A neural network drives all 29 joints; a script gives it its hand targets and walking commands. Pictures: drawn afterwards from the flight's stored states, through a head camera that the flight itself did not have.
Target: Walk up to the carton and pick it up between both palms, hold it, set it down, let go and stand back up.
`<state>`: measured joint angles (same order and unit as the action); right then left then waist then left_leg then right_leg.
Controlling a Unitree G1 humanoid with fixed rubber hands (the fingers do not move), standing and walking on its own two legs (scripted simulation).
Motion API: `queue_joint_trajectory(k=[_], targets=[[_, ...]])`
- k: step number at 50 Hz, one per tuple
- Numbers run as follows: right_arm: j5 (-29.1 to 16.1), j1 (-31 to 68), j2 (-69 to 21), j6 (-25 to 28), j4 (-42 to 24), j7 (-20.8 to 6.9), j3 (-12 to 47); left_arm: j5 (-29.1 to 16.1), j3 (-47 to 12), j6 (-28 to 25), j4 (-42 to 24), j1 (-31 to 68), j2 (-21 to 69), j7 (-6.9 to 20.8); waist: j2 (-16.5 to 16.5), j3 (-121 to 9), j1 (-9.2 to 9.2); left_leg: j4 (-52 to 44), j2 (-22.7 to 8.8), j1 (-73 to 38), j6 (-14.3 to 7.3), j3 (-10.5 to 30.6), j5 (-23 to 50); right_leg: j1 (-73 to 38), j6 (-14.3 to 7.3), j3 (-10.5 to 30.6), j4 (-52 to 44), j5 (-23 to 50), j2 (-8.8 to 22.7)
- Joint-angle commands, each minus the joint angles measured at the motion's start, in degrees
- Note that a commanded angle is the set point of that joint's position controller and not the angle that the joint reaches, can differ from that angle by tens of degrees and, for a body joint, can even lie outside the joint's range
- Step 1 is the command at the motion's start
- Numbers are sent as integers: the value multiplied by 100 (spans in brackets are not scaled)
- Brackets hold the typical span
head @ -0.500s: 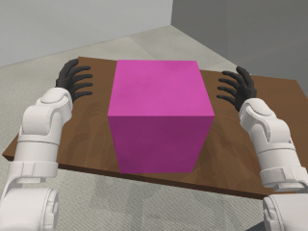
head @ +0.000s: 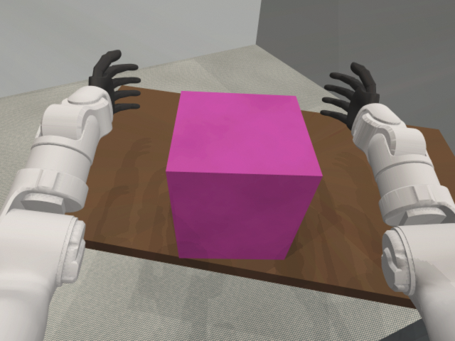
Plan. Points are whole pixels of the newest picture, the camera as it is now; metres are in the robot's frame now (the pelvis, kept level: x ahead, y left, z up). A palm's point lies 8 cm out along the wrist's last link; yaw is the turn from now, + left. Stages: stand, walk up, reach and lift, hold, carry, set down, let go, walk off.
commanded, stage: reach and lift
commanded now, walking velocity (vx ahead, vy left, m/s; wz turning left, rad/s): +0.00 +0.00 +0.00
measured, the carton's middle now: (235, 179) +0.42 -0.03 +0.08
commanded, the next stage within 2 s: none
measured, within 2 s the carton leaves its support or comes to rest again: neither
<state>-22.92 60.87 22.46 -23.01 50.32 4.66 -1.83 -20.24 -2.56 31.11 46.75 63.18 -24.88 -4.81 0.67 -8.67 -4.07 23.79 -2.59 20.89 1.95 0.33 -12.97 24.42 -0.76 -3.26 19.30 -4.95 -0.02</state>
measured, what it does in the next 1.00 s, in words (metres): stands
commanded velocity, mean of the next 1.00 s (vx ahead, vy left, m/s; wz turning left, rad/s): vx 0.00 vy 0.00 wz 0.00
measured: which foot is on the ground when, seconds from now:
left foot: down 0.00-1.00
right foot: down 0.00-1.00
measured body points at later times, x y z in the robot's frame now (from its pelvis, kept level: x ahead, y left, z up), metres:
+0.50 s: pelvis +0.01 +0.00 +0.00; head +0.05 +0.00 +0.44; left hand +0.47 +0.18 +0.12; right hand +0.44 -0.23 +0.11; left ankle -0.02 +0.14 -0.74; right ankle +0.04 -0.11 -0.74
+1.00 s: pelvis -0.01 -0.01 -0.01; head +0.04 +0.00 +0.43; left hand +0.47 +0.14 +0.10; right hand +0.44 -0.21 +0.11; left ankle -0.02 +0.14 -0.74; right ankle +0.04 -0.11 -0.74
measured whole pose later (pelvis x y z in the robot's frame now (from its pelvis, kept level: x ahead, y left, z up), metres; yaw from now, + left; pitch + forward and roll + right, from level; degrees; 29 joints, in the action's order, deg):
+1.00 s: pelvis -0.01 -0.01 -0.01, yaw +0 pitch +17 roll +0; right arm -14.5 56.1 11.6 -2.1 64.8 7.4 -3.8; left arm -15.6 -1.3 -2.3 75.5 60.8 -13.9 -5.6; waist 0.5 -12.5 -4.3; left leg 29.8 -2.1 32.8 2.6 0.9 -13.9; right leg 37.4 -1.4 -2.6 27.3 -6.8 0.2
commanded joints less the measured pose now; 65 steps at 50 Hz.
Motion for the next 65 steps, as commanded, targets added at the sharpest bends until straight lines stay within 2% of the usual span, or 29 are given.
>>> queue_joint_trajectory(k=[1, 3, 4, 6, 10, 11, 13, 14, 15, 16, 18, 19, 20, 21, 22, 29, 36, 38, 41, 42, 47, 52, 53, 55, 59, 60, 61, 63, 65], targets=[[126, 3574, 1134, 427, -234, -40, -227, 79, 165, -687, 18, 3777, -976, 15, -331, -3354, -53, -236, 272, -693, -12, 22, 1435, -2187, 60, 65, 150, 1621, -165], [171, 3385, 1014, 582, -382, -13, -180, 252, 248, -867, -39, 3508, -829, 32, -400, -3701, -43, -71, 284, -894, 36, 51, 2031, -2432, 98, 100, 266, 2243, -191], [95, 3186, 968, 676, -365, -6, -189, 319, 224, -971, -270, 3428, -724, 45, -656, -3868, -42, 1, 313, -1042, 127, 36, 2493, -2493, 89, 97, 330, 2618, -202], [134, 2888, 916, 797, -359, -9, -85, 385, 299, -1079, -159, 3072, -630, 117, -538, -3845, -66, 94, 283, -1304, 216, 72, 2857, -2468, 100, 35, 255, 2782, -234], [361, 2428, 809, 1064, -43, -10, -162, 874, 472, -1323, -44, 2609, -514, 200, -680, -3478, -21, 39, 331, -1341, 311, -13, 2929, -2543, 152, 9, 204, 2853, -274], [359, 2505, 879, 1183, -460, 13, -293, 889, 640, -1432, -601, 2752, -595, 170, -688, -3781, 63, 66, 341, -1384, 345, -62, 2939, -2582, 147, -4, 249, 2845, -317], [410, 2580, 686, 1322, -968, 120, -281, 790, 666, -1539, -842, 2749, -613, 130, -300, -3787, 35, 98, 393, -1182, 251, -74, 2919, -2859, 223, 46, 326, 3212, -293], [478, 2609, 692, 1401, -1179, 156, -387, 753, 663, -1605, -987, 2808, -538, 109, -355, -3935, -32, 63, 381, -1070, 280, -100, 2885, -2932, 255, 41, 399, 3282, -279], [514, 2661, 703, 1508, -1595, 192, -472, 721, 737, -1690, -1377, 2828, -590, 66, -345, -4244, 46, 94, 396, -1056, 271, -114, 2989, -3031, 282, 63, 490, 3532, -267], [559, 2600, 591, 1559, -1620, 196, -367, 771, 743, -1746, -1125, 2613, -553, 62, -247, -4148, 68, 150, 417, -866, 217, -118, 2985, -3186, 316, 96, 579, 3715, -253], [698, 2640, 528, 1640, -1957, 225, -575, 655, 773, -1912, -1394, 2722, -559, 42, -273, -4483, 43, 70, 463, -745, 196, -178, 2527, -3160, 330, 87, 657, 3479, -242], [778, 2607, 515, 1646, -1676, 208, -633, 660, 623, -1966, -1199, 2766, -420, 9, -386, -4390, -60, 89, 415, -737, 196, -132, 2369, -2939, 321, 63, 647, 3175, -215], [791, 2601, 466, 1691, -1761, 189, -596, 615, 640, -2057, -1209, 2794, -450, -16, -240, -4513, 5, 129, 381, -754, 195, -148, 2323, -2820, 282, 27, 641, 2993, -251], [743, 2581, 433, 1720, -1713, 152, -562, 481, 460, -2141, -1161, 2767, -284, -47, -408, -4598, -11, 165, 381, -835, 209, -99, 2353, -2629, 241, 10, 654, 2848, -235], [755, 2551, 408, 1773, -1961, 142, -477, 408, 478, -2228, -1080, 2613, -314, -39, -207, -4825, 41, 274, 407, -902, 180, -116, 2494, -2659, 267, 50, 679, 2992, -253], [1016, 2428, 201, 2013, -802, 178, -457, 476, 374, -2879, 460, 2567, -172, 42, 93, -4307, 29, 253, 400, 134, 85, -135, 1706, -2521, 250, 137, 879, 2589, -170], [912, 2450, 117, 2387, -41, 140, -407, 490, 182, -3442, 944, 2902, 71, -36, -284, -4624, -83, 499, 338, -132, 289, -42, 2259, -2051, 154, 66, 938, 2630, -219], [899, 2573, 147, 2441, -84, 146, -329, 538, 290, -3486, 1134, 2952, -7, -38, -160, -4527, 49, 487, 340, 18, 239, -77, 2037, -2125, 155, 118, 916, 2432, -180], [829, 2771, 105, 2457, 122, 217, -328, 544, 268, -3504, 1573, 3009, 7, -69, -227, -4275, 13, 370, 366, 485, 162, -106, 1615, -2220, 188, 204, 964, 2304, -92], [815, 2850, -10, 2429, 69, 228, -281, 492, 282, -3517, 1683, 3030, 15, -57, -12, -4218, 31, 320, 372, 661, 127, -118, 1345, -2283, 205, 193, 943, 2092, -99], [856, 2905, -310, 2455, 11, 285, -244, 501, 282, -3764, 1657, 3308, 54, -96, -61, -4283, 78, 214, 412, 964, 52, -181, 1047, -2437, 245, 276, 1035, 1936, -41], [1230, 3062, -516, 2493, -154, 237, -661, 431, 45, -3922, 1286, 3822, 516, -183, -631, -5082, -114, 475, 392, 555, 236, -202, 1124, -1694, 146, 133, 1048, 1480, -44], [1285, 3139, -667, 2468, -174, 253, -606, 393, 102, -3931, 1354, 3788, 548, -180, -469, -5056, -35, 477, 398, 715, 147, -220, 1075, -1761, 151, 151, 1061, 1468, -38], [1422, 3056, -658, 2488, -19, 312, -727, 597, 179, -3870, 1450, 3639, 627, -191, -362, -4980, -154, 509, 394, 649, 194, -175, 1465, -1960, 165, 80, 1121, 1994, -66], [1682, 2964, -1096, 2505, -155, 448, -782, 1077, 733, -3823, 1575, 3393, 717, -89, -113, -4813, 53, 388, 455, 924, 59, -284, 1333, -2539, 298, 253, 1072, 2185, -4], [1833, 3020, -1032, 2489, -58, 492, -925, 1216, 811, -3765, 1745, 3377, 731, -92, 14, -4639, -29, 263, 430, 1055, 66, -238, 1152, -2676, 277, 218, 1080, 2148, -30], [1892, 3101, -1276, 2469, -148, 511, -916, 1331, 956, -3776, 1685, 3423, 843, -79, 10, -4499, 95, 156, 469, 1171, -19, -282, 897, -2794, 322, 313, 1053, 1942, 25], [2104, 3100, -1435, 2479, -272, 447, -1099, 1426, 958, -3840, 1299, 3633, 1023, -107, -54, -4862, 26, 32, 453, 1066, 21, -313, 987, -2774, 319, 236, 1033, 1773, 25], [2198, 3117, -1551, 2457, -242, 399, -1190, 1490, 980, -3814, 1420, 3657, 1170, -112, -267, -4740, 54, 7, 445, 959, 47, -353, 878, -2586, 296, 183, 902, 1450, 19]])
